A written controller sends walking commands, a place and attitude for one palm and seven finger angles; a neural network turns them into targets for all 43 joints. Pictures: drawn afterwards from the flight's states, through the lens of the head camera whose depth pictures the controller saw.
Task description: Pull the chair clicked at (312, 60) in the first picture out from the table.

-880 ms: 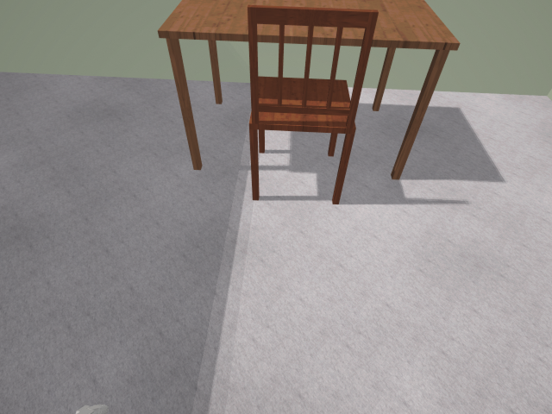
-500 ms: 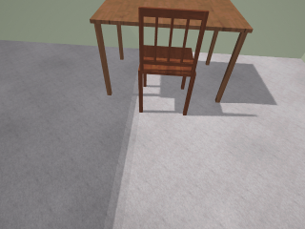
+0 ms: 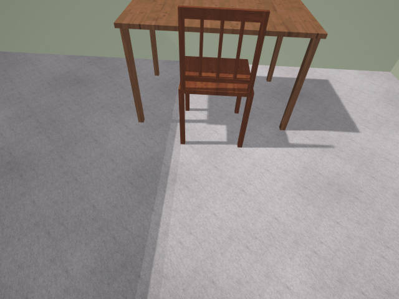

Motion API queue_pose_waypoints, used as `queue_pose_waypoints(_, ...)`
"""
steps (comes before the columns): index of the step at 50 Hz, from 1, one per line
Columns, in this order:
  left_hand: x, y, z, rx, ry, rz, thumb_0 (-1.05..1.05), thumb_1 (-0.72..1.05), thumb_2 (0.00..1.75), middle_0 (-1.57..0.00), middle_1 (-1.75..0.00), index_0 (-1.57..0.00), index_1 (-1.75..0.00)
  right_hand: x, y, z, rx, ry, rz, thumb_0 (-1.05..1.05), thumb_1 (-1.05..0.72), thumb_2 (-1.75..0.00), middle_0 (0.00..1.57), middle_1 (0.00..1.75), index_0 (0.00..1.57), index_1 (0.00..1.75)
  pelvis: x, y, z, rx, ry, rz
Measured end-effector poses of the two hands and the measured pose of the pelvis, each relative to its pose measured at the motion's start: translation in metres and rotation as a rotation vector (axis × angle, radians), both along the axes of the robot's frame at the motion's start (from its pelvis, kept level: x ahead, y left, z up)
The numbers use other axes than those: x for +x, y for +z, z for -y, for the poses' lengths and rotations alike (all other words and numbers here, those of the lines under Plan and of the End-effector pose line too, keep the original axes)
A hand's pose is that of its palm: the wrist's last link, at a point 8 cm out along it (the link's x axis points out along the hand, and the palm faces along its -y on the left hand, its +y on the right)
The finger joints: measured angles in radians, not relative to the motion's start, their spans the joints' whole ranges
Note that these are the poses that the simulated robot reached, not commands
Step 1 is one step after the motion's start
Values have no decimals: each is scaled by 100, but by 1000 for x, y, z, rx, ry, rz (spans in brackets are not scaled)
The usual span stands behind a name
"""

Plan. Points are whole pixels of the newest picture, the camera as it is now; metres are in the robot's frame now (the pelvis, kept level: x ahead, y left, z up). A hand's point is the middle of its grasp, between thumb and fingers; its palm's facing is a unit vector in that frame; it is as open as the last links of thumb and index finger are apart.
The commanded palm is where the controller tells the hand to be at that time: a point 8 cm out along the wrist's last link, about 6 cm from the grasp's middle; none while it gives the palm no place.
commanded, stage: look at it before walking up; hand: left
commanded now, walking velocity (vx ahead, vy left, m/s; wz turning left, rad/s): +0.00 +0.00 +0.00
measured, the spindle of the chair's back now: (219, 51) +1.27 -0.04 -0.08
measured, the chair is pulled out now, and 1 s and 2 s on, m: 0.00 0.00 0.00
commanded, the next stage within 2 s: walk to a spot facing it in 0.56 s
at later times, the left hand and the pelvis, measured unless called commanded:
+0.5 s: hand out of the picture +0.08 +0.24 -0.16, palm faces -0.03 -0.94 -0.33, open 7.4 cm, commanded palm none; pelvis +0.01 +0.00 +0.00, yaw +0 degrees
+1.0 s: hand out of the picture +0.07 +0.18 -0.19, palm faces -0.11 -0.97 -0.22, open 7.4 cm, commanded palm none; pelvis +0.06 -0.02 -0.02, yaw -8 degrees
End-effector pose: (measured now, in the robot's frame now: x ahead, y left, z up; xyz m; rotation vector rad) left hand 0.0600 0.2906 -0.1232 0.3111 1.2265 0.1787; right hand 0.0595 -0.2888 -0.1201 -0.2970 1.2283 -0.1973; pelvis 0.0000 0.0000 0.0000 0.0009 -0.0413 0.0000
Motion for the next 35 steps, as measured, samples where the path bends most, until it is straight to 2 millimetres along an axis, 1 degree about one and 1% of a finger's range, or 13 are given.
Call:
queue_pose_waypoints(10, 5, 1, 3, -3, -6, 7, 0, 91, 90, -20, -30, -20, -30, 7, 0, -1, 6, 5, 13, 1, -91, -90, 21, 30, 21, 30, 2, 0, 0, 1, -1, -5)
queue_pose_waypoints(35, 13, 2, 5, 3, 0, -2, 0, 91, 90, -20, -30, -20, -30, 25, 3, 5, -2, 16, 19, 1, -91, -90, 21, 30, 21, 30, 11, 2, 5, 1, -2, -10)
